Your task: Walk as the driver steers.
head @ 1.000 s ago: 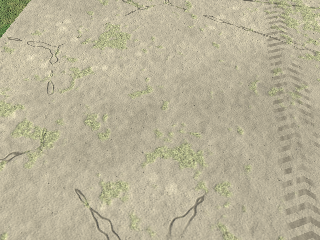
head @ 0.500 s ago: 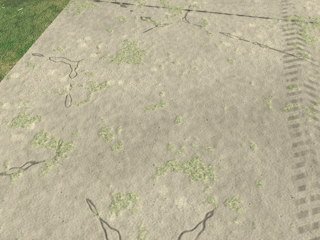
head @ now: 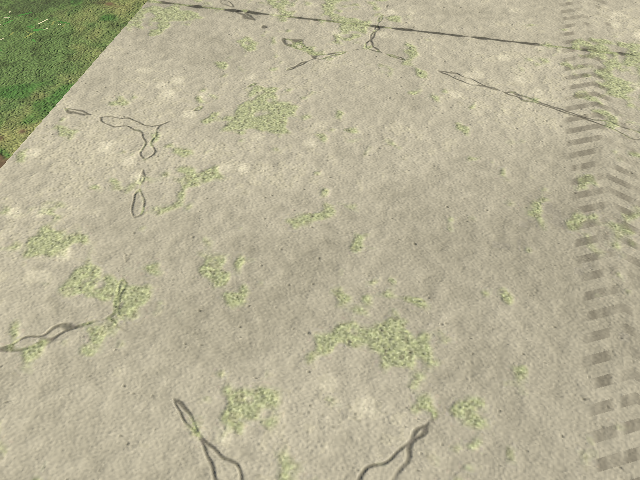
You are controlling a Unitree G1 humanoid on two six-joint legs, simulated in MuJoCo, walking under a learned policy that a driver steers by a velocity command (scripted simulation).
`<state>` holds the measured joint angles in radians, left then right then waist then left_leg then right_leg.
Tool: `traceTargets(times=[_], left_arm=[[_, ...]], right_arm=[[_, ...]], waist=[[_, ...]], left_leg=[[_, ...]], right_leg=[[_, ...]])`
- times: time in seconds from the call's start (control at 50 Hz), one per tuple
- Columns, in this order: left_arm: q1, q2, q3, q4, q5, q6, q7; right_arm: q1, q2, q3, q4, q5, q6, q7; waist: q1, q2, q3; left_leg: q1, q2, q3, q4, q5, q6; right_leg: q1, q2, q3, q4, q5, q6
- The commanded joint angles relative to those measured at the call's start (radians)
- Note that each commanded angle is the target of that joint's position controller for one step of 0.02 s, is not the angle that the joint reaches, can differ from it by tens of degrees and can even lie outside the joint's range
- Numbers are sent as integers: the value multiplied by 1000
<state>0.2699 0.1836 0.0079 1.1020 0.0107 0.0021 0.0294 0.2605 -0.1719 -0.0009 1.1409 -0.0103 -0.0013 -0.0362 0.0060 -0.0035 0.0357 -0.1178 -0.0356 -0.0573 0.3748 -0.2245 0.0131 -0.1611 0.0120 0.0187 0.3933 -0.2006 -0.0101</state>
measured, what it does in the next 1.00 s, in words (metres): walks ahead: left foot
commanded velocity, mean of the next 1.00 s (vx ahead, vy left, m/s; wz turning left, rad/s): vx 0.40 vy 0.00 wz -0.01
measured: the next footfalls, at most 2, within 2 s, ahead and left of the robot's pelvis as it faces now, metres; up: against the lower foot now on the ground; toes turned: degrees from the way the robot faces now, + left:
left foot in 0.68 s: +0.41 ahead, +0.05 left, +0.00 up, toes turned +4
right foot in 1.22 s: +0.72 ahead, -0.11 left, +0.00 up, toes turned -11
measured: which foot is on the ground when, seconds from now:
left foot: down 0.00-0.24, up 0.26-0.66, down 0.68-1.00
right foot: down 0.00-0.66, up 0.68-1.00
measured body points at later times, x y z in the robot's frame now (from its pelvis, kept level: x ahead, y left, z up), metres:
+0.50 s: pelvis +0.15 -0.04 +0.00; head +0.17 -0.05 +0.45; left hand +0.03 +0.18 -0.14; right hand +0.27 -0.27 -0.15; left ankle +0.23 +0.09 -0.68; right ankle +0.02 -0.10 -0.74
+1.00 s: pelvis +0.43 +0.00 +0.00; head +0.45 +0.00 +0.45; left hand +0.56 +0.23 -0.14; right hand +0.36 -0.24 -0.14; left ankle +0.37 +0.04 -0.74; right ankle +0.56 -0.16 -0.68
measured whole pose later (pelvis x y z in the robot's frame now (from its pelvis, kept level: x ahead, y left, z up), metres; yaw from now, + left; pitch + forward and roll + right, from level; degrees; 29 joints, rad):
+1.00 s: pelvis +0.43 +0.00 +0.00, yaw -1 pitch +0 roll +1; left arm 0.13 0.21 0.04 0.93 0.03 -0.04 -0.03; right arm 0.44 -0.18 -0.03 1.08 -0.01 -0.10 0.00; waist -0.03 -0.03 0.04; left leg 0.00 -0.11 0.11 0.20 -0.21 0.11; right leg -0.66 -0.11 -0.01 0.89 -0.08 -0.05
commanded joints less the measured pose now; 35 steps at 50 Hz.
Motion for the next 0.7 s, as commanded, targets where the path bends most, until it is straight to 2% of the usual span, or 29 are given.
traceTargets(times=[0.02,0.06,0.1,0.12,0.14,0.18,0.2,0.22,0.24,0.26,0.28,0.3,0.32,0.34,0.38,0.42,0.44,0.52,0.56,0.6,0.62,0.64,0.66,0.68,0.7], left_arm=[[50,106,22,-20,4,1,1],[33,96,23,-43,12,5,-7],[-3,52,15,-73,18,-8,-15],[-16,34,11,-88,25,-20,-20],[-29,45,14,-101,28,-32,-24],[9,58,21,-108,20,-53,-34],[80,46,22,-89,13,-61,-37],[194,40,26,-49,6,-67,-34],[310,93,40,-19,12,-75,-22],[430,202,70,11,8,-76,-20],[398,186,68,12,10,-67,-19],[310,146,57,-21,13,-73,-22],[250,125,51,-44,13,-82,-25],[220,114,46,-56,11,-91,-24],[240,84,34,-45,8,-105,-21],[301,72,25,-20,4,-109,-19],[318,70,21,-14,4,-110,-18],[322,75,11,-13,7,-110,-12],[322,97,13,-8,8,-113,-9],[294,120,16,-8,6,-118,-8],[279,133,19,-10,5,-119,-6],[260,145,23,-13,5,-115,-5],[237,150,25,-20,0,-110,-7],[253,105,14,-46,-1,-108,-14],[381,-10,1,-52,-25,-100,-25]], right_arm=[[66,-121,-25,-13,-2,4,-2],[85,-130,-33,-26,-6,12,3],[146,-137,-42,-20,-5,8,3],[171,-160,-53,-14,-7,4,3],[168,-169,-60,-16,-8,0,6],[108,-173,-67,-39,-6,-10,12],[55,-166,-68,-57,-1,-13,15],[-1,-153,-67,-80,3,-17,16],[-51,-106,-56,-111,1,-30,19],[-78,-42,-40,-155,1,-43,29],[-90,-120,-56,-167,-33,-50,37],[-76,-102,-53,-159,-35,-58,48],[-51,-79,-48,-145,-26,-66,58],[-49,-79,-50,-143,-24,-70,66],[-53,-88,-55,-143,-29,-63,74],[-94,-80,-54,-164,-27,-53,75],[-135,-73,-51,-182,-26,-50,74],[-324,-44,-28,-266,-13,-45,76],[-349,-53,-24,-287,-7,-44,72],[-284,-88,-35,-282,-6,-46,59],[-199,-112,-47,-259,-6,-51,51],[-60,-137,-61,-215,-4,-58,43],[85,-160,-76,-170,-11,-65,34],[227,-240,-99,-145,-36,-68,26],[218,-292,-109,-153,-49,-64,36]], waist=[[-5,29,35],[-18,49,114],[-46,113,139],[-52,165,126],[-51,169,126],[-4,143,113],[40,133,114],[95,99,117],[139,-47,113],[161,-291,82],[113,-173,144],[62,-78,169],[30,-47,160],[13,-40,139],[5,-60,98],[10,-76,74],[16,-79,74],[41,-99,113],[38,-119,112],[-8,-122,68],[-47,-121,19],[-105,-117,-54],[-171,-101,-122],[-200,3,-225],[-101,201,-309]], left_leg=[[-94,67,-88,-70,-291,65],[-151,86,-147,-84,-528,109],[-87,169,-282,-149,-585,159],[-44,238,-370,-202,-586,192],[-58,284,-412,-231,-556,215],[-128,270,-364,-212,-496,206],[-216,228,-298,-172,-470,183],[-340,166,-223,-87,-437,152],[-484,76,-103,135,-346,111],[-634,-39,77,434,-284,72],[-678,17,49,597,-280,84],[-673,58,26,667,-195,91],[-647,83,24,686,-121,85],[-628,98,33,680,-67,77],[-616,97,72,671,-7,57],[-640,85,109,661,15,44],[-644,78,127,637,26,37],[-555,42,189,380,104,35],[-456,19,211,276,122,60],[-327,-16,216,232,113,101],[-240,-38,210,219,96,120],[-108,-53,196,181,99,141],[83,-21,166,115,128,160],[292,198,-80,92,-72,200],[473,471,-613,-35,-125,357]], right_leg=[[-43,-33,53,-20,-278,-50],[-159,-14,57,30,-456,-72],[-266,12,13,148,-366,-64],[-291,25,-44,231,-254,-55],[-285,2,-57,276,-198,-55],[-185,-12,-56,225,-215,-68],[-53,3,-67,135,-204,-79],[125,20,-55,35,-180,-86],[275,-106,144,-101,-280,-103],[348,-320,542,-285,-539,-170],[264,-384,615,-290,-538,-202],[204,-359,547,-282,-465,-203],[180,-316,453,-287,-342,-191],[181,-282,376,-295,-238,-181],[217,-227,242,-277,41,-163],[255,-208,157,-236,327,-158],[251,-200,128,-228,409,-158],[171,-169,58,-241,529,-153],[164,-183,43,-237,626,-150],[194,-202,22,-147,877,-138],[219,-206,13,-48,992,-128],[225,-203,5,108,1023,-120],[141,-178,-14,301,900,-109],[-41,-123,-45,597,517,-105],[-373,65,-42,978,-325,-74]])
Velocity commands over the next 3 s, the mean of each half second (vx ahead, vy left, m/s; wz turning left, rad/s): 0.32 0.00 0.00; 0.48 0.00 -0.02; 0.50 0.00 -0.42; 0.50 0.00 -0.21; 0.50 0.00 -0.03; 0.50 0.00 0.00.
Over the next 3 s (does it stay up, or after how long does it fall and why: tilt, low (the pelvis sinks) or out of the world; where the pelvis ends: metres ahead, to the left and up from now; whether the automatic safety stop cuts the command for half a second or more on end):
stays up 1.52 -0.29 -0.01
